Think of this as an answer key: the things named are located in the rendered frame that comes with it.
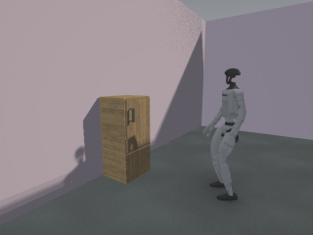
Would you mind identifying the right robot forearm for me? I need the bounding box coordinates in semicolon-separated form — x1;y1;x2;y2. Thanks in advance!
211;109;223;125

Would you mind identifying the left robot thigh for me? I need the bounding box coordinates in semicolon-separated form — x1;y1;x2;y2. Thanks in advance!
217;130;239;170

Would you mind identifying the cupboard door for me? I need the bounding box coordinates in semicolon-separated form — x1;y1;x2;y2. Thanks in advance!
125;98;151;153

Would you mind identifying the handle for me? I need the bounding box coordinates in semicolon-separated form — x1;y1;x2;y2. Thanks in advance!
130;108;135;122

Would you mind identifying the left robot hand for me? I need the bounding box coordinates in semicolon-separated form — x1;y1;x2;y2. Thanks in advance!
220;135;236;157

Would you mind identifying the left robot upper arm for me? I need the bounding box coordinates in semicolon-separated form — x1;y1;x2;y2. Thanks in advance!
233;89;246;117

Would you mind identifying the right robot hand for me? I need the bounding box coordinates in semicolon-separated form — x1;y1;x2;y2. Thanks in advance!
202;123;214;137

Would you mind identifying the left robot forearm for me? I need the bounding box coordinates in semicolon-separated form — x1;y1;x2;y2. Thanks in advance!
229;110;246;138

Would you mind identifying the right robot foot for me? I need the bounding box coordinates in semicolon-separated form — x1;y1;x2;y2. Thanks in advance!
209;180;225;188

